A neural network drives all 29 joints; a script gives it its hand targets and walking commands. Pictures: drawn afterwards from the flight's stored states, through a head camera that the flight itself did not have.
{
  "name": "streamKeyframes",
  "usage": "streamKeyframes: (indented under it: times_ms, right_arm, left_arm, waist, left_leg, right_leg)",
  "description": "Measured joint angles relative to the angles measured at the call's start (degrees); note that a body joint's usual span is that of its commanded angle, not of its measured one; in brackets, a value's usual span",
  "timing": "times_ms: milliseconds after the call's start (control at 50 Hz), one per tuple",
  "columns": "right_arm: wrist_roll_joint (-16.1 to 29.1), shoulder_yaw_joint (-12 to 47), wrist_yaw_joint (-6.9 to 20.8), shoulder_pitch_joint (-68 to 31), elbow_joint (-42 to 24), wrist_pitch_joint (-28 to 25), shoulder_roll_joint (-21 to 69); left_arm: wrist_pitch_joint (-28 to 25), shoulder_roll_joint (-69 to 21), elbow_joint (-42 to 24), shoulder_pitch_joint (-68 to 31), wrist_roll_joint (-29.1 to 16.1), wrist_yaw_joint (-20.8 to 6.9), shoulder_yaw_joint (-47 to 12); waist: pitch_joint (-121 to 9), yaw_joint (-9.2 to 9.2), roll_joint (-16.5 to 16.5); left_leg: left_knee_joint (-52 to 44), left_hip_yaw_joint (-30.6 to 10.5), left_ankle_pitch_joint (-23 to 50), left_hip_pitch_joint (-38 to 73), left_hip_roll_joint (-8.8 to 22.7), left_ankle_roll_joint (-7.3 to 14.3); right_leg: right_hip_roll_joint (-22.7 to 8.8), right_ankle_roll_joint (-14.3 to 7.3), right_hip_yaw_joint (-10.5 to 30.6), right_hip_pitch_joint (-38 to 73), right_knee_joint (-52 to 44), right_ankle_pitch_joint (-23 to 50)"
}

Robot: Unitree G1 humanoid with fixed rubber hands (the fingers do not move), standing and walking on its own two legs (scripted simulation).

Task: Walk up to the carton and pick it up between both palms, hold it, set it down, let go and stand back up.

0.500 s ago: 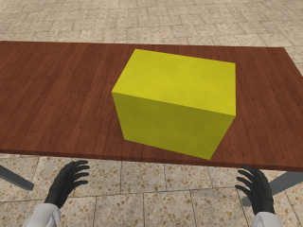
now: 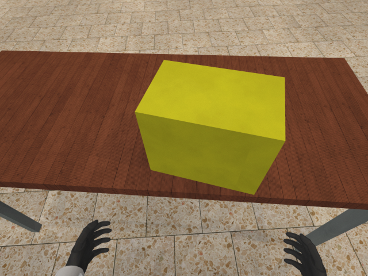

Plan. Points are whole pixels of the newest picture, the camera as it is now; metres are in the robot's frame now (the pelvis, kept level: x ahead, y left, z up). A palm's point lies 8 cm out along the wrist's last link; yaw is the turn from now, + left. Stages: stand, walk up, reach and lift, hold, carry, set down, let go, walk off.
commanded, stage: set down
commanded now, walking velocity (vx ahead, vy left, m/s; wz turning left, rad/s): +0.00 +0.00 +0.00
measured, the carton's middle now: (210, 129) +0.44 -0.03 +0.05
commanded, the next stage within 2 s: let go in 0.04 s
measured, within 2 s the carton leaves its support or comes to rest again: neither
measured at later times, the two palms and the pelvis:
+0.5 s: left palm (89, 268) +0.15 +0.23 -0.07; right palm out of the picture +0.14 -0.23 -0.09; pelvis +0.01 +0.00 +0.00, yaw +0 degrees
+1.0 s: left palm (62, 272) +0.14 +0.27 -0.05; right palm out of the picture +0.12 -0.31 -0.08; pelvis -0.01 -0.01 +0.00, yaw +0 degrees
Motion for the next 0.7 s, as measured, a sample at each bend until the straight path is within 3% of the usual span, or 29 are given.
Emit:
streamKeyframes:
  times_ms: [580,700]
  right_arm:
    - [-2.9,0.0,2.9,-6.4,14.3,-3.7,-0.2]
    - [-6.6,0.0,2.9,-6.5,14.4,5.5,-5.0]
  left_arm:
    - [3.3,-4.6,4.1,-0.2,3.7,3.0,0.0]
    - [-1.7,0.5,7.0,-0.3,7.9,3.2,0.1]
  waist:
    - [0.0,0.00,0.0]
    - [-0.2,0.00,-0.8]
  left_leg:
    - [0.0,0.0,-0.7,0.8,0.1,-0.2]
    - [0.7,0.0,-1.0,1.5,-0.1,-0.2]
  right_leg:
    - [0.1,-0.1,0.0,0.0,1.6,-1.5]
    - [-0.2,-0.1,0.0,0.0,3.8,-2.7]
